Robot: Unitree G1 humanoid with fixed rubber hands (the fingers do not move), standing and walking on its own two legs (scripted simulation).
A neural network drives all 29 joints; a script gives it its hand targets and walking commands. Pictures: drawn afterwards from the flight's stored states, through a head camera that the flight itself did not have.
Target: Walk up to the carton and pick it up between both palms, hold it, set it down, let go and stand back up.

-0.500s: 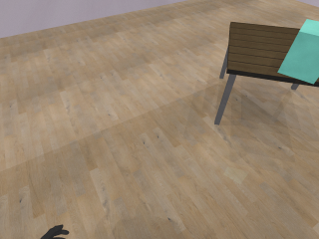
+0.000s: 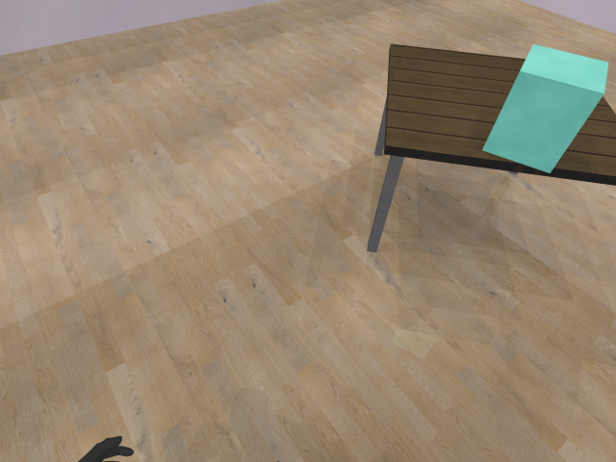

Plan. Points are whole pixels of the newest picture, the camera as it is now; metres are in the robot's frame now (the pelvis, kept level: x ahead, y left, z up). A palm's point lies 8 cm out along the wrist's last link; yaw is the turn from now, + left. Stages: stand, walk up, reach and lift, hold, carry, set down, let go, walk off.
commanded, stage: walk up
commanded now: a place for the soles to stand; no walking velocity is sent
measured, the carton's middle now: (541, 108) +1.09 -0.64 -0.08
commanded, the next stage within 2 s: none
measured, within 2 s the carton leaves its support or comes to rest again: neither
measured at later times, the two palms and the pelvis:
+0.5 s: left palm (162, 391) +0.25 +0.23 -0.10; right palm out of the picture +0.14 -0.40 -0.03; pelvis +0.11 -0.06 +0.01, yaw -6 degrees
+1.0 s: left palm (245, 310) +0.38 +0.13 -0.08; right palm out of the picture +0.25 -0.50 -0.06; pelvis +0.23 -0.16 +0.01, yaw -9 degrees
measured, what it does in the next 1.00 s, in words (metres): walks ahead: right foot, then left foot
